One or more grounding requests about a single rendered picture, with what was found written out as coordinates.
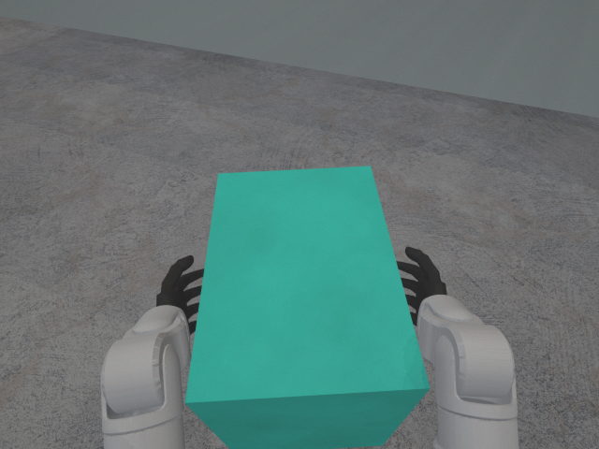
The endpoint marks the carton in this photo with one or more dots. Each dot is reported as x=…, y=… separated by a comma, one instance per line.
x=304, y=338

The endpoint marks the robot right hand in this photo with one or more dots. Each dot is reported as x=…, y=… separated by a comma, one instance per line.
x=428, y=276

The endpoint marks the robot left hand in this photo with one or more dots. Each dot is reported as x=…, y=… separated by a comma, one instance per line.
x=173, y=285

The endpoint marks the right robot forearm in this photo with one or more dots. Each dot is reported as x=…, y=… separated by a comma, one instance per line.
x=475, y=381

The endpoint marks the left robot forearm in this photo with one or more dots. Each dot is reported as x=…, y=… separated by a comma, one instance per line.
x=141, y=383

